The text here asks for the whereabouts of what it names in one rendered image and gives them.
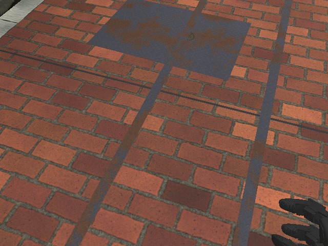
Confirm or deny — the right robot hand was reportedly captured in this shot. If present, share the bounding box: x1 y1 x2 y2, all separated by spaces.
271 198 328 246

